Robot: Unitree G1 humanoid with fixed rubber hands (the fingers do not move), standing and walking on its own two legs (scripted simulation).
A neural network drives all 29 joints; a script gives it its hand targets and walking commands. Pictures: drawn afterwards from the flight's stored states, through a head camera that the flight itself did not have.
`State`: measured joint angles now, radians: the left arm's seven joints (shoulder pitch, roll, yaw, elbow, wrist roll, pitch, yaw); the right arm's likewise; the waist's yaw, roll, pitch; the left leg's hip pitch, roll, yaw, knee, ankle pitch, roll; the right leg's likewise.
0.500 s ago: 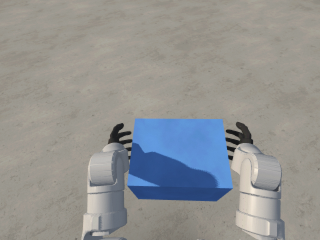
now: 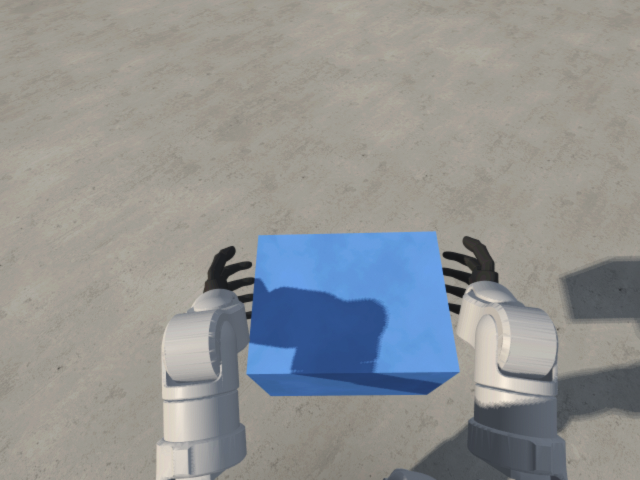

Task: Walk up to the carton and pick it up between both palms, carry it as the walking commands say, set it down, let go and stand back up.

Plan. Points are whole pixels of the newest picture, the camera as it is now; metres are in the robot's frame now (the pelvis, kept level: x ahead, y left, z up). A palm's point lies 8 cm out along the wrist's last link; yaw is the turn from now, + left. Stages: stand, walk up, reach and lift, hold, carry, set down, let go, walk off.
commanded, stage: carry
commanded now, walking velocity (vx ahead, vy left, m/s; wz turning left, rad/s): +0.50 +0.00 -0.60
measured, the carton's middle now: (347, 319) +0.31 +0.00 -0.01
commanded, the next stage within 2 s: none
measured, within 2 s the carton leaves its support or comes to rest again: neither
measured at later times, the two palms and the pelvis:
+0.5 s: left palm (318, 146) +0.61 +0.04 +0.06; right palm (503, 166) +0.55 -0.25 +0.06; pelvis +0.29 -0.04 -0.01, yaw -13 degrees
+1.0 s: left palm (426, 66) +0.87 -0.18 +0.05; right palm (577, 108) +0.72 -0.44 +0.06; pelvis +0.55 -0.15 -0.03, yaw -31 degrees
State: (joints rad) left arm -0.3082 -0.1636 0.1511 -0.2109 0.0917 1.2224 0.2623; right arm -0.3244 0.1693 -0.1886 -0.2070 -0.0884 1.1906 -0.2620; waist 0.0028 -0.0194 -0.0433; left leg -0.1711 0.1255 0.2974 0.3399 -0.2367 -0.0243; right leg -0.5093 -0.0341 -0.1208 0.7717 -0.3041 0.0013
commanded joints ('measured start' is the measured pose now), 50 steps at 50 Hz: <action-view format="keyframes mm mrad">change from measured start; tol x32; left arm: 1 -544 -960 -716 -87 -422 -19 -414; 50 -509 -960 -649 32 -380 -32 -428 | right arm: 1 -513 981 714 -47 438 24 441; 50 -586 986 750 27 436 37 454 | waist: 1 -24 204 -287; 9 31 -322 -423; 29 -28 343 -525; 50 25 -249 -467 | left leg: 1 326 221 -91 -75 387 71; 7 79 108 50 451 559 -52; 10 -593 -32 -252 994 -352 -70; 26 47 -119 -115 11 186 -57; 29 593 371 -727 -62 310 145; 46 194 172 30 215 435 -15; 50 -614 -46 -196 952 -405 -107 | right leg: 1 -29 3 -67 -151 153 -18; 7 496 79 -54 -363 224 -97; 10 938 -294 655 -370 652 -317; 26 450 -51 156 -254 698 -90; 29 -124 105 62 231 -163 -10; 36 -163 -59 45 32 -53 -1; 47 411 71 -71 -335 205 -76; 50 903 -311 709 -395 457 -313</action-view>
